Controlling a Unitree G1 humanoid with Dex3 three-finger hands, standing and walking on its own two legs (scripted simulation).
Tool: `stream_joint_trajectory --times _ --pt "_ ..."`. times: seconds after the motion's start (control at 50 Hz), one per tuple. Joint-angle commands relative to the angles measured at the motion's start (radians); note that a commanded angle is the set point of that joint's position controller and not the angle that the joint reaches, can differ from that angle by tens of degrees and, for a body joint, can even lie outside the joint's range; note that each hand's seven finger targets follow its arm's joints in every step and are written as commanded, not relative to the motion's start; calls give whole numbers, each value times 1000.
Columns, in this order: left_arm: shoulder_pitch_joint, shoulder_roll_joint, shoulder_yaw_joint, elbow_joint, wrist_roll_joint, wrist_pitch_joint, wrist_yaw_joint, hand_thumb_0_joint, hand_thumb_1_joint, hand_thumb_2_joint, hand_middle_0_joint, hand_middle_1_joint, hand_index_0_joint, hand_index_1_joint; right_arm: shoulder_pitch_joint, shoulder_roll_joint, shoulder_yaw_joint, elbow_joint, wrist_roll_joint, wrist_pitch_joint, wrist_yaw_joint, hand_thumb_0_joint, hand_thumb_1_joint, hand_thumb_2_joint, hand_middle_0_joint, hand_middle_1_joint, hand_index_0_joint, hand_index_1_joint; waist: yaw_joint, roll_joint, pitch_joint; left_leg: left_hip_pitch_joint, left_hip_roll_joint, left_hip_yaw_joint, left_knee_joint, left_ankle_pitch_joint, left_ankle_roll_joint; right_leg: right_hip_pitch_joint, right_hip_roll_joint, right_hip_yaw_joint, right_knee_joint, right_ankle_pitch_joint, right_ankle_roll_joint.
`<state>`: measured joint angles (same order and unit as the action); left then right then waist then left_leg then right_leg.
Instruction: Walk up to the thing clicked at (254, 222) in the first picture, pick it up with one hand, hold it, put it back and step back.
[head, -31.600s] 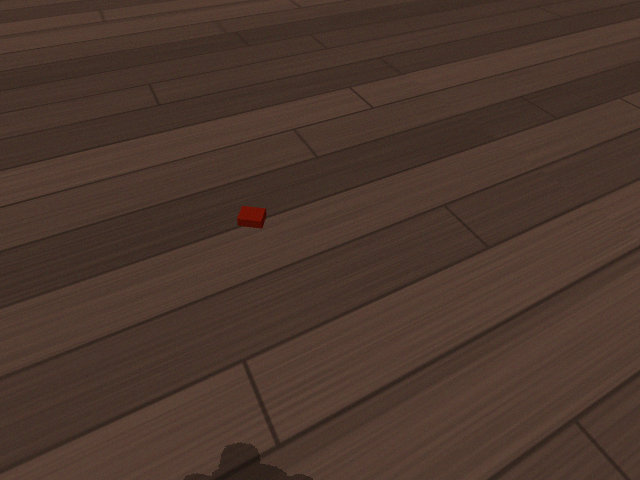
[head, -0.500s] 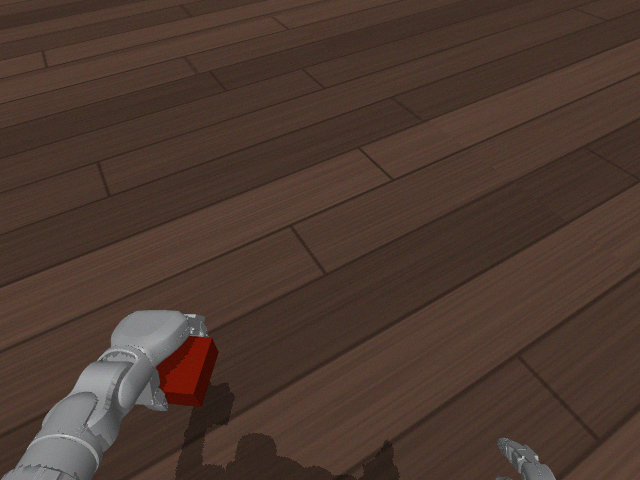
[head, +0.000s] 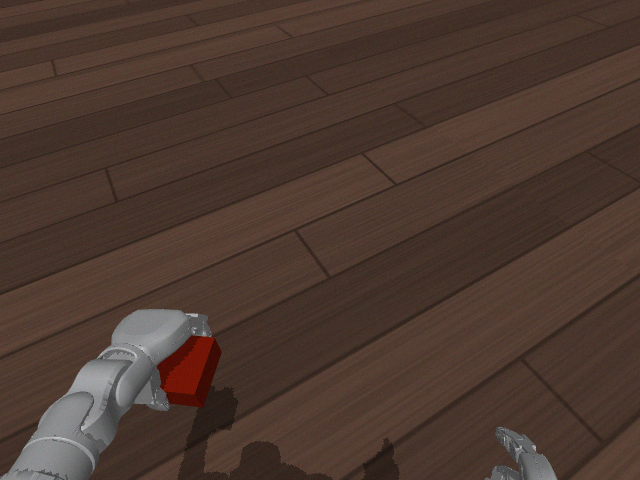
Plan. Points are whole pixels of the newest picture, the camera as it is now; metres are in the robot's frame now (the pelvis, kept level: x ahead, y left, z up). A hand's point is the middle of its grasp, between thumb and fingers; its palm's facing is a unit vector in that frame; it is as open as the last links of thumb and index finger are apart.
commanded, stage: hold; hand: left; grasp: from above
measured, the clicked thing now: (173, 367) +0.29 +0.22 -0.06
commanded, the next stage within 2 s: crouch in 0.68 s
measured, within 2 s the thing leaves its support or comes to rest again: neither
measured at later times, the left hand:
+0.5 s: hand (163, 354) +0.29 +0.22 -0.02, palm faces -0.49 -0.03 -0.87, open 10.7 cm
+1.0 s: hand (169, 352) +0.30 +0.22 -0.04, palm faces -0.49 -0.04 -0.87, open 10.8 cm
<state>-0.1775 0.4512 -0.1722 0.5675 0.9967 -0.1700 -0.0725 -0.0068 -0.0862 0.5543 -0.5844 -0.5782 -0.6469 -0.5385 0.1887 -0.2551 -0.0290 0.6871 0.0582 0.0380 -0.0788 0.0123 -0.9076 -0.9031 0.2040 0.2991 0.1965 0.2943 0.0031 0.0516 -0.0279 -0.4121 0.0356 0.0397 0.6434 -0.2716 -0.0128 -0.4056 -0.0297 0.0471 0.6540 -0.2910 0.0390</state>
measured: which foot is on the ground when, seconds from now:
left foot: down 0.00-1.00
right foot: down 0.00-1.00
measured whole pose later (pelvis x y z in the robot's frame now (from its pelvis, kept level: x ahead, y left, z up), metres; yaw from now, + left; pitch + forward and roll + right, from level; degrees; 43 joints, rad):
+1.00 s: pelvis +0.02 +0.00 +0.01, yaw +1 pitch +3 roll +0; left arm -0.22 0.44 -0.15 0.67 1.02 -0.20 -0.03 -0.01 -0.08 0.55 -0.57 -0.59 -0.64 -0.55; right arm 0.17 -0.25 -0.03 0.68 0.06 0.10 -0.09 0.01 -0.90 -0.90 0.20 0.30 0.20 0.30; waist -0.01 0.03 -0.02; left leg -0.36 0.03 0.03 0.57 -0.26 -0.02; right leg -0.35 -0.03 0.04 0.58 -0.28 0.03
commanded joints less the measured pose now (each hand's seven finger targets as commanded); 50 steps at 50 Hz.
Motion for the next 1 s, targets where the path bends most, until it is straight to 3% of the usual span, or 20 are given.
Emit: stream_joint_trajectory --times 0.0,0.04,0.06,0.12,0.22,0.3,0.48,0.5,0.56,0.6,0.64,0.7,0.72,0.74,0.76,0.78,0.82,0.88,0.96,0.98 --pt "-341 234 132 -218 -18 -5 37 0 727 862 -1021 -769 -1051 -738 -94 -125 -39 -140 -5 -44 -15 0 -909 -901 199 300 199 299 -1 -17 -234 167 -45 -5 -112 66 18 28 63 -35 -139 46 -44" --pt "-338 246 142 -226 -19 -4 35 0 709 842 -1005 -753 -1037 -722 -101 -124 -40 -140 -5 -43 -17 0 -908 -901 200 300 199 300 10 -15 -241 175 -44 -7 -117 85 15 37 65 -40 -140 57 -45" --pt "-362 239 133 -241 -20 -6 33 0 701 864 -1009 -747 -1035 -721 -92 -126 -38 -138 -7 -43 -17 0 -908 -901 200 299 199 299 -2 -14 -244 185 -42 -7 -119 84 17 41 66 -35 -142 64 -44" --pt "-369 248 139 -243 -27 -8 28 0 702 833 -1009 -737 -1038 -708 -100 -124 -37 -137 -7 -43 -21 0 -910 -902 199 300 199 300 5 -15 -244 192 -44 -5 -126 91 17 54 65 -36 -152 66 -44" --pt "-312 243 144 -224 -26 -8 19 0 703 848 -1020 -729 -1044 -706 -106 -118 -35 -139 -6 -39 -25 0 -910 -902 199 300 199 300 15 -17 -240 205 -45 -5 -135 138 19 85 64 -39 -158 109 -44" --pt "-354 239 128 -221 -27 -11 16 0 704 842 -1024 -715 -1046 -693 -104 -119 -34 -137 -7 -32 -29 0 -910 -902 199 300 199 300 5 -22 -222 206 -44 -5 -141 142 18 77 64 -39 -166 116 -44" --pt "-383 241 134 -219 -31 -22 30 0 698 844 -1018 -713 -1041 -690 -98 -122 -39 -127 -7 -22 -30 0 -906 -900 200 300 199 300 3 -2 -252 243 -42 -6 -147 190 16 98 62 -39 -171 165 -44" --pt "-345 254 155 -183 -26 -21 33 0 692 848 -1029 -695 -1045 -679 -103 -119 -37 -127 -5 -20 -31 0 -907 -902 199 300 199 300 14 -9 -234 235 -47 -3 -148 195 17 103 60 -40 -176 169 -42" --pt "-349 248 148 -186 -21 -20 35 0 689 854 -1023 -705 -1040 -688 -100 -120 -39 -129 -8 -12 -30 0 -908 -901 199 299 199 299 7 -31 -242 231 -50 -1 -139 212 23 115 55 -36 -179 195 -37" --pt "-342 267 161 -196 -11 -18 36 0 719 848 -1056 -686 -1069 -673 -108 -120 -41 -134 -8 -8 -32 0 -911 -903 199 300 199 300 20 -22 -249 235 -54 1 -139 228 22 128 52 -33 -182 213 -35" --pt "-353 241 139 -187 -11 -18 34 0 701 867 -1040 -691 -1052 -679 -99 -117 -41 -129 -6 -3 -31 0 -908 -901 199 299 199 299 1 -37 -253 242 -54 4 -137 231 27 126 50 -30 -182 226 -32" --pt "-369 238 131 -209 -15 -18 32 0 715 845 -1060 -663 -1070 -654 -96 -120 -46 -129 -5 1 -31 0 -910 -902 199 300 199 300 2 -37 -278 267 -54 2 -135 261 28 138 49 -30 -180 268 -28" --pt "-379 259 148 -212 -20 -20 34 0 711 840 -1046 -678 -1060 -664 -96 -123 -46 -126 -5 5 -32 0 -909 -902 199 300 199 300 2 -26 -277 268 -53 2 -138 264 25 139 50 -31 -180 263 -31" --pt "-379 242 131 -195 -16 -20 34 0 698 846 -1036 -683 -1050 -670 -94 -120 -44 -124 -6 7 -31 0 -909 -902 199 300 199 300 0 -25 -262 264 -50 -1 -142 252 24 131 52 -35 -183 244 -34" --pt "-386 227 124 -189 -16 -20 34 0 732 766 -1001 -763 -1060 -707 -94 -120 -45 -126 -5 9 -30 0 -930 -913 200 301 200 301 -7 -28 -260 266 -50 0 -144 246 25 122 53 -36 -183 241 -33" --pt "-400 245 136 -190 -14 -20 39 0 652 722 -921 -713 -980 -666 -96 -120 -44 -123 -4 11 -31 0 -881 -894 201 301 202 301 -1 -26 -262 263 -49 -2 -146 239 24 123 54 -38 -184 229 -35" --pt "-362 237 138 -154 -9 -21 45 0 596 811 -903 -766 -940 -729 -98 -119 -43 -129 -1 16 -29 0 -888 -897 201 300 201 300 2 -25 -241 249 -52 1 -148 234 23 115 53 -37 -184 222 -36" --pt "-308 210 130 -88 -1 -27 56 0 608 832 -914 -786 -949 -752 -94 -119 -43 -126 -3 26 -25 0 -891 -897 200 300 201 300 -5 -68 -206 215 -51 -1 -136 221 27 100 50 -40 -177 214 -33" --pt "-323 205 134 -37 34 -61 101 0 625 886 -958 -777 -976 -761 -87 -115 -45 -130 -12 42 -16 0 -898 -900 200 300 200 300 -14 -80 -184 141 -56 -4 -95 175 25 33 44 -38 -144 168 -36" --pt "-372 202 130 -37 47 -76 119 0 621 916 -957 -786 -971 -774 -78 -118 -47 -126 -17 45 -12 0 -897 -899 200 300 200 300 -28 -68 -198 122 -54 -5 -71 160 24 -7 46 -38 -120 155 -39"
